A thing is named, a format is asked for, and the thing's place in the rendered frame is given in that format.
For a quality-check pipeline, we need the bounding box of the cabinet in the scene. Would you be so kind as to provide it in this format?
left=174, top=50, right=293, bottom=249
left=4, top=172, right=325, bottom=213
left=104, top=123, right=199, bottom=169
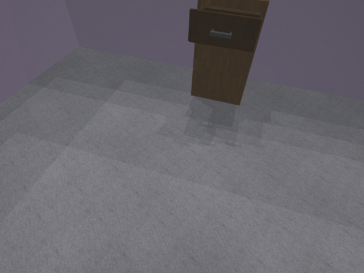
left=191, top=0, right=270, bottom=105

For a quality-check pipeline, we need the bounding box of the drawer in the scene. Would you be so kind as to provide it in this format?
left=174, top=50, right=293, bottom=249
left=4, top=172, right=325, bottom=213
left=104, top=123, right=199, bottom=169
left=188, top=7, right=262, bottom=52

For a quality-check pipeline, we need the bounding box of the handle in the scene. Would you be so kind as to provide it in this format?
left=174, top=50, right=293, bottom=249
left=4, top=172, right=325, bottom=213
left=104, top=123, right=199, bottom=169
left=209, top=29, right=232, bottom=39

